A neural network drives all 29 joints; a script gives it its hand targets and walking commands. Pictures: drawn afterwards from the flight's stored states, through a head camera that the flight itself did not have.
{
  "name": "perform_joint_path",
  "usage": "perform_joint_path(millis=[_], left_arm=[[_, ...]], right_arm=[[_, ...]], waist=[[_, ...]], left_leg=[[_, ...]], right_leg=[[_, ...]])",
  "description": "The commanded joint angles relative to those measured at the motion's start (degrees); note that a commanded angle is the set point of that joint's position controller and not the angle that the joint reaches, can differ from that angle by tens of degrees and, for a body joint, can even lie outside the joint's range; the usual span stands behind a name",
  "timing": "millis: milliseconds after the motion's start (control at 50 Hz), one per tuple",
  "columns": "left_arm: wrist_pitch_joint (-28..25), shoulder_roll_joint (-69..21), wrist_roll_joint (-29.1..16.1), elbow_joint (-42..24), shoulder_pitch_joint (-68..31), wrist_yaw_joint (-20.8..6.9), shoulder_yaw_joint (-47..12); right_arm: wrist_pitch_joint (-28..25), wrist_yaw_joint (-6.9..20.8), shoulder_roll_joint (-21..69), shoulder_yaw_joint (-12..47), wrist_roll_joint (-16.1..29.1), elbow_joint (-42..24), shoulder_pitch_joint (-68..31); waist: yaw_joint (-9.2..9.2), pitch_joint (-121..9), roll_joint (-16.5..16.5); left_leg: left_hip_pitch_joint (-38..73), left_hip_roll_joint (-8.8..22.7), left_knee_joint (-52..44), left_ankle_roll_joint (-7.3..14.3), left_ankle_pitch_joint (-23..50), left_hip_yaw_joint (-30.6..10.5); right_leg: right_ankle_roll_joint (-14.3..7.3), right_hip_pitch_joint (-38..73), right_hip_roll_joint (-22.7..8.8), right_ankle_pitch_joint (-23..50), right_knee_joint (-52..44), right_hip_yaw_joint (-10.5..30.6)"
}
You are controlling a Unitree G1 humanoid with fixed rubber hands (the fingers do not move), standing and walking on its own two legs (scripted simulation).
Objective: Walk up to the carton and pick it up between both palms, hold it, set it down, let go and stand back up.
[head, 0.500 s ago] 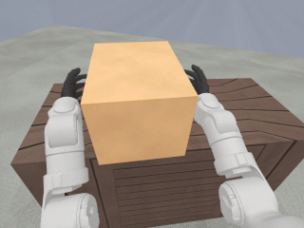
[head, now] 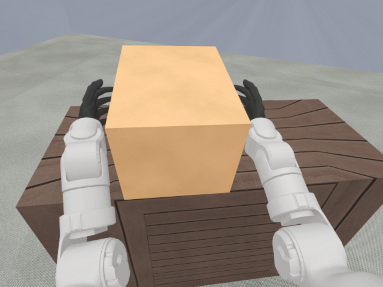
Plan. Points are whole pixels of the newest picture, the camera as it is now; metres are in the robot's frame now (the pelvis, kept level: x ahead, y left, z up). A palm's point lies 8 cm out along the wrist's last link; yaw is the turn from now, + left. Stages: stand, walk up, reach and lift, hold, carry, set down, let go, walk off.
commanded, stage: set down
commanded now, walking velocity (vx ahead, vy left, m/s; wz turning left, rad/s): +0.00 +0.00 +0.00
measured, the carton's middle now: (174, 116) +0.43 +0.01 +0.20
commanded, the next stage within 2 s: none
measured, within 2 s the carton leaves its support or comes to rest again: neither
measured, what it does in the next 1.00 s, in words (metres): stands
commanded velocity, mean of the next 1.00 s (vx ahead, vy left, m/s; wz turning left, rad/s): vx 0.00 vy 0.00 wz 0.00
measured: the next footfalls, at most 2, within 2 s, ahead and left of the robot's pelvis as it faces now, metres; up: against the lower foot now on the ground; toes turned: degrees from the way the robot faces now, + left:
none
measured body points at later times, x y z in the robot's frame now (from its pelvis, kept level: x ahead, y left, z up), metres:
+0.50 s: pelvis +0.02 +0.00 +0.00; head +0.00 +0.04 +0.45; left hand +0.42 +0.17 +0.18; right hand +0.41 -0.15 +0.17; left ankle +0.04 +0.11 -0.75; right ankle +0.02 -0.10 -0.75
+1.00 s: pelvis +0.03 +0.00 +0.00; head +0.00 +0.03 +0.45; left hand +0.43 +0.17 +0.16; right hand +0.43 -0.15 +0.15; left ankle +0.04 +0.11 -0.75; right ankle +0.02 -0.10 -0.75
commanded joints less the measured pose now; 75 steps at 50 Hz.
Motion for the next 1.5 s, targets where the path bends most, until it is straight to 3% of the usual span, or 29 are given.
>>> perform_joint_path(millis=[0, 60, 120, 220, 300, 340, 440, 660, 880, 1100, 1260, 1480], left_arm=[[-7.2, -26.7, -6.4, -0.9, -36.5, -9.8, -21.3], [-9.6, -26.3, -3.9, 3.6, -34.1, -10.6, -19.4], [-11.3, -27.0, -3.8, 4.4, -32.7, -10.6, -20.3], [-13.8, -29.7, -6.3, 1.3, -32.3, -9.0, -26.2], [-15.4, -30.8, -7.8, -1.0, -32.4, -7.4, -29.8], [-15.4, -29.9, -7.3, -0.2, -32.2, -6.9, -28.6], [-16.8, -30.3, -8.3, -2.4, -32.3, -5.3, -30.7], [-17.9, -29.3, -7.0, 3.4, -31.5, -5.8, -26.4], [-24.3, -31.2, -7.0, 13.0, -37.5, -4.5, -24.0], [-28.1, -30.4, -5.7, 21.4, -42.0, -4.2, -19.2], [-30.9, -29.4, -4.6, 26.9, -44.1, -3.7, -15.4], [-33.5, -29.2, -4.6, 29.9, -45.6, -2.9, -13.7]], right_arm=[[-10.6, 7.6, 27.4, 15.3, -0.9, -14.1, -43.8], [-15.2, 8.5, 25.7, 11.7, -5.0, -9.6, -41.2], [-19.0, 8.7, 24.6, 10.9, -6.4, -9.5, -40.6], [-23.4, 8.2, 23.6, 14.0, -5.4, -13.2, -42.0], [-24.7, 7.9, 23.5, 16.4, -4.2, -14.6, -41.7], [-24.6, 7.4, 22.4, 15.0, -4.1, -13.8, -42.2], [-24.6, 7.5, 23.1, 17.5, -2.2, -14.1, -41.5], [-23.8, 8.0, 22.7, 14.2, -4.0, -8.2, -39.7], [-27.1, 9.9, 23.3, 7.0, -9.7, 0.4, -42.0], [-27.4, 11.9, 25.8, 1.8, -14.3, 6.6, -43.4], [-28.1, 13.1, 26.7, -2.6, -17.9, 11.1, -44.0], [-28.7, 14.2, 26.9, -6.6, -21.1, 14.2, -43.2]], waist=[[0.51, -19.2, 3.3], [0.79, -15.5, 3.2], [0.77, -16.0, 2.9], [0.12, -22.1, 3.9], [-0.16, -25.7, 4.7], [0.35, -24.1, 5.0], [0.81, -29.0, 6.4], [1.41, -25.7, 4.5], [1.99, -27.5, 4.6], [3.30, -29.2, 4.0], [4.47, -30.1, 3.6], [3.99, -32.6, 4.4]], left_leg=[[4.3, -2.9, -4.0, 0.5, 0.7, 0.9], [4.8, -2.6, -5.0, 0.4, -0.5, 1.6], [6.7, -2.4, -4.1, -0.3, 3.5, 2.0], [11.3, -2.2, -0.2, -2.4, 14.8, 1.4], [12.3, -2.0, 1.7, -3.4, 19.4, 0.5], [9.7, -1.9, 1.4, -2.6, 18.7, 1.2], [12.2, -2.0, 3.7, -3.6, 26.2, 0.2], [9.0, -2.2, 2.2, -3.5, 22.3, 0.7], [9.2, -1.5, 1.2, -4.1, 20.8, 1.5], [5.3, -1.6, -0.8, -3.1, 15.3, 2.0], [3.5, -1.6, -1.6, -2.8, 14.3, 3.0], [4.8, -1.0, -0.3, -3.8, 18.8, 3.1]], right_leg=[[3.3, 2.9, 1.0, 3.1, -3.2, 0.0], [3.0, 2.5, 0.7, 0.3, -4.1, -0.9], [2.8, 3.1, 0.9, 2.5, -4.1, -1.7], [2.5, 4.0, 1.7, 10.4, -2.9, -2.5], [2.4, 4.5, 1.8, 14.9, -2.0, -2.4], [2.2, 6.0, 1.8, 12.8, -1.2, -2.5], [2.5, 6.7, 2.1, 20.1, -0.1, -1.8], [3.2, 7.3, 2.0, 21.1, -0.1, -1.6], [2.8, 4.7, 1.9, 18.2, -1.0, -2.1], [3.1, 5.7, 0.6, 19.2, -1.1, -1.2], [3.1, 5.9, 0.4, 19.1, -0.8, -0.8], [3.0, 4.1, 0.7, 21.5, 0.0, -0.9]])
